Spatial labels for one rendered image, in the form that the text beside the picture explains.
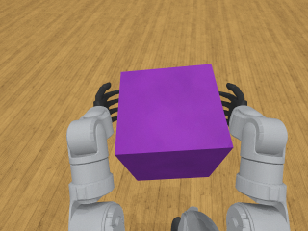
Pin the robot right foot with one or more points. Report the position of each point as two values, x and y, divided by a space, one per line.
175 224

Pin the left robot forearm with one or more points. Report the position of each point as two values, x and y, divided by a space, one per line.
88 157

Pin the robot right hand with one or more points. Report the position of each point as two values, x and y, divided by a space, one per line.
236 101

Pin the left robot upper arm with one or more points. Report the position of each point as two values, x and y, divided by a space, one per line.
98 216

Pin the carton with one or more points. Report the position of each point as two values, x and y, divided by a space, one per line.
171 123

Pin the right robot forearm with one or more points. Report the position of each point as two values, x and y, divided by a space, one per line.
263 148

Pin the robot left hand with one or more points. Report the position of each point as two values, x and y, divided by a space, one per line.
101 99

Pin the robot right shin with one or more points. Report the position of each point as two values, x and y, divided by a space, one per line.
192 208

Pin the right robot upper arm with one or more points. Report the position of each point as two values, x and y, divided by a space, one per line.
242 216

